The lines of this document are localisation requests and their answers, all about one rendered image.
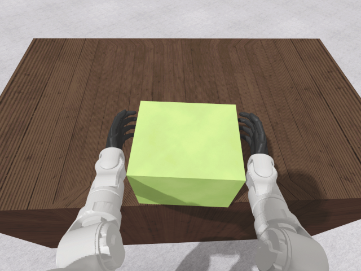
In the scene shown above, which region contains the robot left forearm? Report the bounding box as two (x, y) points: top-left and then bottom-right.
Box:
(56, 147), (126, 268)

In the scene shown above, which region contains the robot right hand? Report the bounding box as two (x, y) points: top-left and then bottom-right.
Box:
(237, 112), (268, 155)

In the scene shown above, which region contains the robot right forearm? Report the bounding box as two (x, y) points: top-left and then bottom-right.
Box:
(245, 154), (329, 271)

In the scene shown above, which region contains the left robot upper arm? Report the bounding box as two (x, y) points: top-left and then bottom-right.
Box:
(46, 221), (125, 271)

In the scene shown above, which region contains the robot left hand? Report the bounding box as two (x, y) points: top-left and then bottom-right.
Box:
(105, 110), (137, 150)

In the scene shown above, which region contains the pedestal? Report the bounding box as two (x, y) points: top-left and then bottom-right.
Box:
(0, 38), (361, 248)

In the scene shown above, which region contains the carton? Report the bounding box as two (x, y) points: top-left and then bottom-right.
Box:
(126, 101), (246, 207)

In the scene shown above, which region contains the right robot upper arm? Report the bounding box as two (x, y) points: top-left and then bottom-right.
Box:
(255, 227), (329, 271)

